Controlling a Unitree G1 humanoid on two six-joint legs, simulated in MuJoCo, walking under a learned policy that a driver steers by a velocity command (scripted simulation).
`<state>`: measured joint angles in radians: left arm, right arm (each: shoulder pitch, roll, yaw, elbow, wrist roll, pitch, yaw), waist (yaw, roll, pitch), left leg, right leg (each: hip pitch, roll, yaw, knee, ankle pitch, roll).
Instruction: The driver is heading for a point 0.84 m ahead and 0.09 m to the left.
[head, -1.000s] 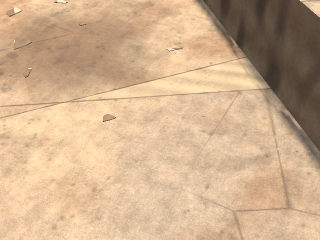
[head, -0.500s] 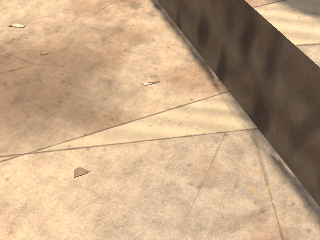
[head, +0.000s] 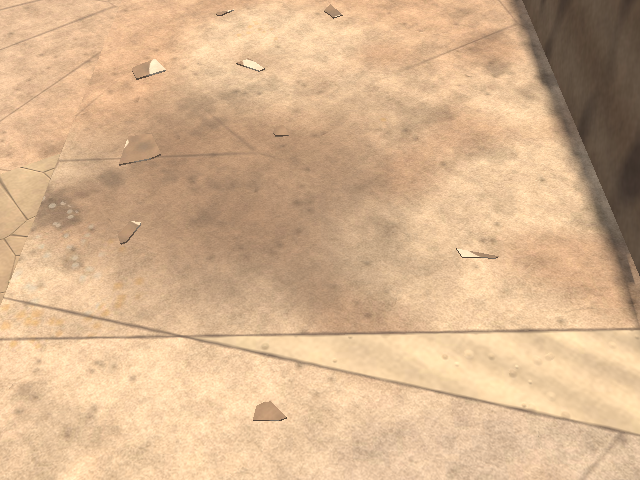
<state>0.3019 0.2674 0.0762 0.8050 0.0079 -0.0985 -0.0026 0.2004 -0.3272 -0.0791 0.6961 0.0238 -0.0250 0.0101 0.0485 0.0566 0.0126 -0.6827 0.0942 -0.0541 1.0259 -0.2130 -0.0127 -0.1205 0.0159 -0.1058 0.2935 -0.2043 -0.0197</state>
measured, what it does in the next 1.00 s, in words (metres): walks ahead, turning left: left foot, then right foot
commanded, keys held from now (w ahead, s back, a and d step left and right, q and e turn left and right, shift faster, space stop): w+q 0.26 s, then w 0.74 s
